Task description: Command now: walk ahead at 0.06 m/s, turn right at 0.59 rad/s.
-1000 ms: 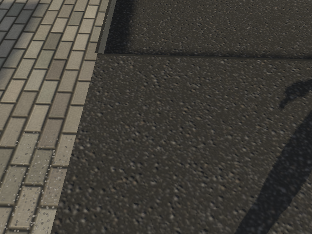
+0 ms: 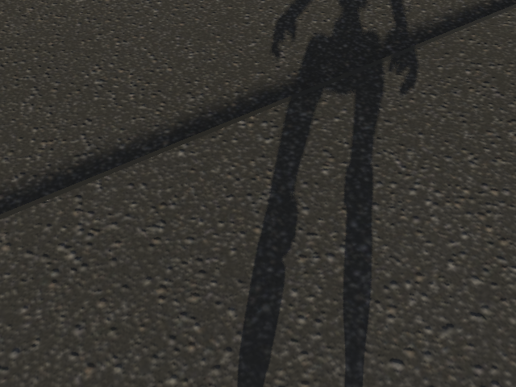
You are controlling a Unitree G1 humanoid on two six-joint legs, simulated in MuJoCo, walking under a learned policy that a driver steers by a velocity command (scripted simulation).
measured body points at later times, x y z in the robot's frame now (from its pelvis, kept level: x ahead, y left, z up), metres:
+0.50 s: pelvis +0.03 -0.02 -0.01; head +0.06 -0.01 +0.44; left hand +0.18 +0.26 -0.11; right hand +0.15 -0.30 -0.12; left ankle -0.01 +0.09 -0.72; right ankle +0.04 -0.13 -0.74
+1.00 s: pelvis +0.03 +0.00 +0.00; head +0.05 +0.03 +0.45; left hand +0.06 +0.33 -0.11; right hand +0.27 -0.22 -0.09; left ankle -0.01 +0.08 -0.74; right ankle +0.11 -0.15 -0.71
